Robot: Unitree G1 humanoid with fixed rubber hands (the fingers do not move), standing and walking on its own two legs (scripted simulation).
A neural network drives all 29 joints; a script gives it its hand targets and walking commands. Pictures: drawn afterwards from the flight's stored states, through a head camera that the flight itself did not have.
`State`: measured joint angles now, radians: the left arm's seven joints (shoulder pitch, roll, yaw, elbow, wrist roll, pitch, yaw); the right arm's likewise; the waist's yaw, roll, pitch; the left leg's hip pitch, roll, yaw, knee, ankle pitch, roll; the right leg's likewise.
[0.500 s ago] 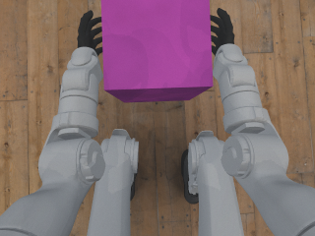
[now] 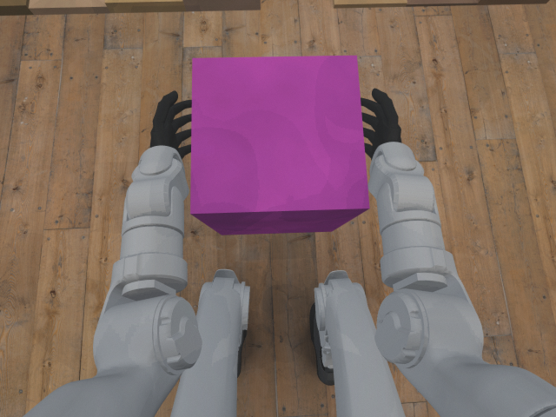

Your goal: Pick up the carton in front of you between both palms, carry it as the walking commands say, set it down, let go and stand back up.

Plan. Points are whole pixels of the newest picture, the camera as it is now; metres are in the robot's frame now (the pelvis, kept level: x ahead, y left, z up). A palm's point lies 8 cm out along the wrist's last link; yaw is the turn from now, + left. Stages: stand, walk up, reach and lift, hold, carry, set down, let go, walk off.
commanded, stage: reach and lift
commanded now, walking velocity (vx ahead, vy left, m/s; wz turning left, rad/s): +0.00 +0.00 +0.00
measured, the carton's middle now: (276, 162) +0.47 +0.02 -0.11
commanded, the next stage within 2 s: hold in 1.98 s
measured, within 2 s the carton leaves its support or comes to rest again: neither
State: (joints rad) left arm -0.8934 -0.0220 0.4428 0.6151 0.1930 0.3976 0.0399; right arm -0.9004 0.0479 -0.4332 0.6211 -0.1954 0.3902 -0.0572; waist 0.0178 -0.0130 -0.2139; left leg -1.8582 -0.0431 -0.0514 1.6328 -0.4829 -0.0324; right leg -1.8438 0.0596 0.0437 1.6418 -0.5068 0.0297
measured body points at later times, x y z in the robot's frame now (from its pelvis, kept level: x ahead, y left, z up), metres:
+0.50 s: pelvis +0.05 +0.00 +0.14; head +0.16 +0.00 +0.58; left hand +0.42 +0.16 +0.11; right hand +0.43 -0.14 +0.11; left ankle +0.10 +0.13 -0.50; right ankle +0.09 -0.12 -0.50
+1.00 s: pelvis +0.08 +0.00 +0.24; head +0.06 +0.00 +0.69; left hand +0.39 +0.16 +0.25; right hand +0.39 -0.15 +0.25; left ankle +0.10 +0.13 -0.50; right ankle +0.09 -0.12 -0.50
